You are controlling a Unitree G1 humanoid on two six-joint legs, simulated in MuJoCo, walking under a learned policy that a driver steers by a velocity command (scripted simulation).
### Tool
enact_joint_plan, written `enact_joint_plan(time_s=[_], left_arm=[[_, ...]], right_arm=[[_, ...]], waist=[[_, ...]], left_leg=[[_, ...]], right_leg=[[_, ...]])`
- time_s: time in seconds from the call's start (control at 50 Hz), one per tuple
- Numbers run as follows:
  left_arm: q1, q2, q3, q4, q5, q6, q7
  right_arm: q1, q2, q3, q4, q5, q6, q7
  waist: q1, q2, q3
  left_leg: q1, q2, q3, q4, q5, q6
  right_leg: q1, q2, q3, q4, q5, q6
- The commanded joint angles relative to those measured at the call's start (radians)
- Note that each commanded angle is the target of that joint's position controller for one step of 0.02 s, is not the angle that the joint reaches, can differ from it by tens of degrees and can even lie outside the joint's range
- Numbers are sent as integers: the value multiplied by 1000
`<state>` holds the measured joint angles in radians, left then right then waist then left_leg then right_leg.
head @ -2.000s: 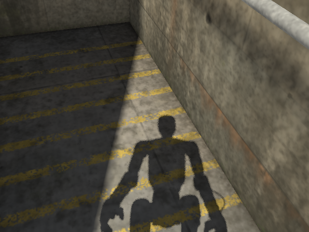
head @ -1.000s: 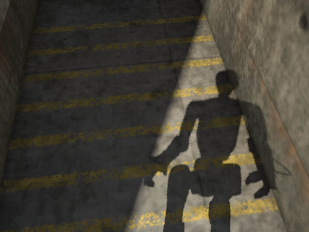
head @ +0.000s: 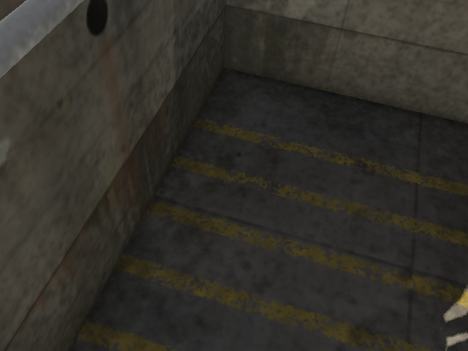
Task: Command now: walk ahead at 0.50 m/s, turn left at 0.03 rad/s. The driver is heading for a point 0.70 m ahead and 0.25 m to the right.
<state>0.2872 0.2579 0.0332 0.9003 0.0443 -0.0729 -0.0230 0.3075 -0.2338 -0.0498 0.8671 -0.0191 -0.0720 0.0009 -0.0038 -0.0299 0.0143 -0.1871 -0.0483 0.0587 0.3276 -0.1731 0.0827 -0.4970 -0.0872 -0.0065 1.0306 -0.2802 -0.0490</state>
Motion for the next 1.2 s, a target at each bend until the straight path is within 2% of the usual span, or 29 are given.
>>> enact_joint_plan(time_s=[0.02,0.1,0.22,0.24,0.28,0.3,0.34,0.36,0.38,0.4,0.42,0.44,0.46,0.48,0.56,0.66,0.74,0.78,0.8,0.86,0.88,0.9,0.92,0.94,0.98,1.08,1.14,1.16,1.2], left_arm=[[-29,47,5,-46,-2,12,-5],[-131,41,3,-68,-29,29,-16],[-325,35,-7,-144,-23,35,-57],[-326,35,-8,-149,3,36,-71],[-289,58,-1,-156,5,30,-84],[-249,57,5,-146,-1,31,-66],[0,93,27,-80,-10,19,-42],[145,158,53,-38,12,5,-24],[149,294,95,-64,17,11,-1],[118,288,99,-76,-18,25,6],[74,267,97,-89,-36,31,12],[30,204,81,-89,-32,32,19],[6,164,68,-91,-30,33,21],[-35,137,57,-87,-31,34,25],[23,165,59,-66,-45,10,17],[128,162,69,-70,-51,22,19],[167,198,81,-78,-33,22,24],[188,207,83,-74,-10,27,24],[148,193,89,-96,-17,27,31],[61,175,84,-118,-28,7,23],[93,130,68,-131,-35,4,22],[180,70,58,-169,-71,9,30],[211,107,61,-162,-31,20,43],[187,140,65,-120,-11,38,53],[85,90,53,-135,-22,37,35],[57,43,39,-133,-20,100,25],[-23,21,20,-129,-31,106,22],[-66,22,14,-135,-15,112,20],[-108,19,9,-142,-17,114,22]], right_arm=[[60,-138,-31,-16,26,-35,-2],[128,-118,-24,35,0,-41,-6],[150,-95,-8,68,5,-49,-39],[169,-77,-2,73,4,-46,-46],[160,-135,-19,73,-7,-52,-53],[154,-140,-21,64,-9,-49,-57],[120,-179,-31,45,-15,-24,-67],[102,-186,-34,29,-15,-18,-63],[196,-63,-7,-28,21,-25,-31],[147,-114,-19,-53,18,-30,-26],[33,-117,-14,-88,-4,-39,-19],[5,-98,-5,-93,2,-47,-22],[3,-94,0,-96,-4,-46,-26],[-3,-94,3,-97,-21,-24,-28],[-5,-57,13,-109,-35,32,-3],[-244,-91,10,-189,-22,34,10],[-363,-80,24,-214,-19,20,20],[-389,-120,14,-230,-11,12,11],[-362,-121,13,-231,-23,15,14],[-111,-188,-12,-160,-6,-11,-18],[26,-252,-32,-137,-13,-37,-34],[115,-359,-58,-143,-32,-37,-40],[84,-298,-54,-127,-9,-28,-32],[6,-161,-21,-142,18,-23,-31],[-54,-66,13,-126,14,-18,-32],[-53,-105,12,-71,21,-45,-26],[-123,-103,20,-84,12,-40,-23],[-118,-114,17,-91,19,-43,-17],[-84,-131,15,-68,29,-38,-13]], waist=[[8,61,0],[-11,128,31],[-33,113,138],[-42,101,139],[-16,151,116],[4,162,64],[97,189,-79],[167,124,-147],[106,-148,-302],[94,-155,-374],[87,-58,-267],[62,21,-133],[28,91,-85],[-9,84,-30],[-31,15,-35],[53,-38,6],[111,-33,5],[108,-20,32],[78,-63,33],[-53,-42,-55],[-74,-20,-159],[-72,193,-344],[-45,311,-380],[-25,127,-263],[-14,113,-118],[48,174,-101],[52,207,-90],[37,190,-97],[24,170,-73]], left_leg=[[173,274,-231,-231,241,112],[184,233,-88,-252,252,83],[205,249,51,-271,374,28],[244,250,75,-251,433,18],[295,270,105,-126,703,-3],[321,282,112,-26,901,-5],[316,268,132,348,1071,-15],[128,244,138,654,820,-21],[-272,106,123,1080,104,-54],[-453,-10,-44,1271,-334,-55],[-538,58,-129,1237,-224,-31],[-527,102,-116,1119,-147,-33],[-465,127,-115,1007,-122,-39],[-403,140,-115,916,-111,-64],[-343,137,-85,728,-112,-123],[-460,131,-74,521,120,-140],[-431,80,-62,332,167,-138],[-400,54,-80,288,99,-144],[-378,65,-102,238,85,-138],[-29,20,-99,97,92,-77],[175,171,-226,76,86,-31],[467,440,-571,111,192,95],[451,523,-769,74,362,177],[353,459,-642,109,361,156],[176,344,-384,91,620,112],[-6,285,-213,23,755,109],[-110,247,-146,-17,618,97],[-116,252,-159,-35,552,101],[-133,259,-178,-48,359,100]], right_leg=[[-196,-48,4,-21,117,18],[-229,-4,33,-120,268,8],[-186,53,-36,-370,411,-33],[-175,61,-57,-414,389,-56],[-98,103,-100,-453,286,-100],[-34,146,-141,-425,199,-121],[190,210,-140,-487,115,-163],[421,141,-23,-540,109,-202],[771,-174,437,-504,107,-350],[827,-257,776,-670,246,-420],[739,-204,629,-691,210,-361],[586,-176,510,-721,261,-311],[470,-136,424,-740,368,-271],[355,-87,354,-759,443,-250],[281,-32,292,-797,540,-255],[346,14,304,-809,418,-169],[429,10,332,-751,478,-166],[461,-10,407,-720,463,-160],[450,-24,431,-700,463,-153],[400,52,390,-472,659,-78],[315,130,314,-263,547,-46],[58,258,182,39,82,-11],[-57,272,131,195,-324,-15],[-103,198,151,251,-245,-11],[-102,163,134,168,-181,19],[39,169,87,-36,-62,64],[176,123,18,-251,56,61],[211,122,-1,-287,83,58],[266,114,-11,-370,112,46]])
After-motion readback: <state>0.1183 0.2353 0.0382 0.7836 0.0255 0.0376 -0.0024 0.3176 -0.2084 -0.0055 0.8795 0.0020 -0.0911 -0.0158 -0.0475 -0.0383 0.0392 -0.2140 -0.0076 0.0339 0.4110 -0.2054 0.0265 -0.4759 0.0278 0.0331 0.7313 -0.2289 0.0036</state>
